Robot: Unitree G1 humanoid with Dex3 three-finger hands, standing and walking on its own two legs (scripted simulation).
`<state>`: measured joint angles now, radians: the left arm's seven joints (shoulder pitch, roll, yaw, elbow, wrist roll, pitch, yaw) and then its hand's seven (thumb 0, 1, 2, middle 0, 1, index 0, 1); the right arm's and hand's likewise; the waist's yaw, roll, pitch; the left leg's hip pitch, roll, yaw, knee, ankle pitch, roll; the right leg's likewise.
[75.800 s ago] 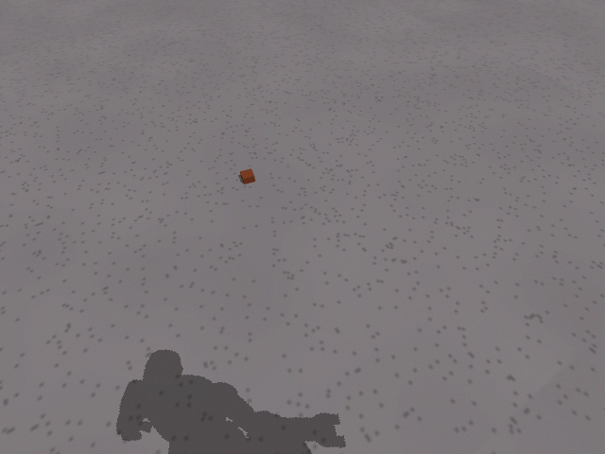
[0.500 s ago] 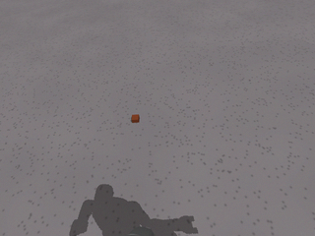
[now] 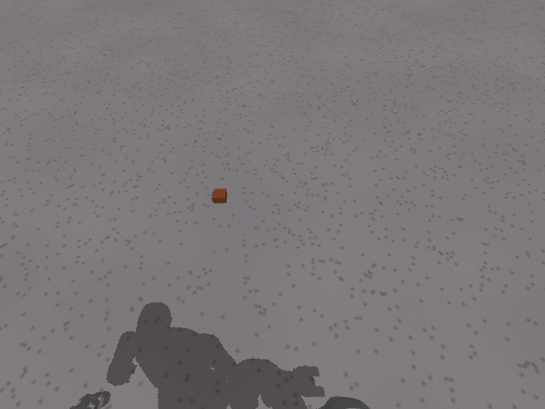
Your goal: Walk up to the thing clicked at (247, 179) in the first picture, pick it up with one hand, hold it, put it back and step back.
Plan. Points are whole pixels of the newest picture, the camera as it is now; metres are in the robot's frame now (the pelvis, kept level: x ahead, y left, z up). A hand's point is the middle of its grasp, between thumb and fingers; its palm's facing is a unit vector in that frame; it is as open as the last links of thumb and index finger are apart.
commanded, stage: step back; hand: left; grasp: from above
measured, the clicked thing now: (220, 195) +1.08 +0.31 -0.74
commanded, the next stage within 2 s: stand in 0.28 s
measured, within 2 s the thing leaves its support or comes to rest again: neither
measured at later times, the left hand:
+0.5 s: hand out of the picture +0.12 +0.27 -0.14, palm faces +0.00 -0.95 -0.32, open 7.4 cm
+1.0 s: hand out of the picture +0.10 +0.27 -0.13, palm faces +0.00 -0.93 -0.36, open 7.4 cm
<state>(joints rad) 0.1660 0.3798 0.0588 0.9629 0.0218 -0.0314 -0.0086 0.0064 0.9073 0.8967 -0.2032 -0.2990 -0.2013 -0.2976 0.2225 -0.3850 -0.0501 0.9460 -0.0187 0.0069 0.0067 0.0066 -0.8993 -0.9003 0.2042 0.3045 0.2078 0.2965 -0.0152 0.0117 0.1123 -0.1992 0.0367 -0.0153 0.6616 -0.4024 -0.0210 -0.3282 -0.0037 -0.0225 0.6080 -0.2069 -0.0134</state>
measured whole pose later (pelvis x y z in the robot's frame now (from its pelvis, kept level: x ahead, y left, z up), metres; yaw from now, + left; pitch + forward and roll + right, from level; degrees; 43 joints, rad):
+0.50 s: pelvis +0.03 +0.02 +0.02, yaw +0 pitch -3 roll +0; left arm 0.08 0.37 0.01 1.09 0.00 -0.01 -0.01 0.01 0.91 0.90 -0.20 -0.30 -0.20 -0.30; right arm 0.13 -0.34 -0.01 1.09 -0.01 -0.02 0.01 0.01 -0.90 -0.90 0.20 0.30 0.21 0.30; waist 0.00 -0.03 0.08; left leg -0.11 0.01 0.00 0.44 -0.28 -0.01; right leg -0.22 -0.04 -0.01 0.45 -0.18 0.02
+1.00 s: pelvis +0.03 +0.01 +0.03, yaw +1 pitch -2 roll +0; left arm 0.09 0.35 0.00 1.16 0.01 -0.02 -0.01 0.01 0.91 0.90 -0.20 -0.30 -0.20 -0.30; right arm 0.09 -0.35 -0.01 1.14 -0.01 -0.01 0.01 0.01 -0.90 -0.90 0.20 0.30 0.21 0.30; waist 0.01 0.01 0.05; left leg -0.05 0.02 -0.01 0.30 -0.21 -0.03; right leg -0.17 -0.03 -0.03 0.34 -0.13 0.01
